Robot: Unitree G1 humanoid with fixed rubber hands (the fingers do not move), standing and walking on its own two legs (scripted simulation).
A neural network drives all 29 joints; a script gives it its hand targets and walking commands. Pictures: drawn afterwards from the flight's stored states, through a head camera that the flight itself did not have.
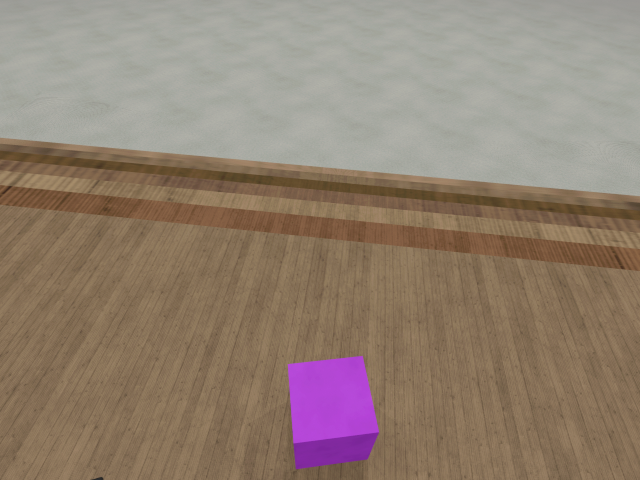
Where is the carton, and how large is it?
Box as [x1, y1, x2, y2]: [288, 356, 378, 468]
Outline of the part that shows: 362,356 288,364 293,443 296,468 367,458 378,433 378,429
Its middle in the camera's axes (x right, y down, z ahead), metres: +0.03 +0.50 +1.09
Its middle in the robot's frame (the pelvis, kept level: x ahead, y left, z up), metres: +0.44 -0.03 -0.66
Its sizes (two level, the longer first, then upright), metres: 0.210 0.200 0.250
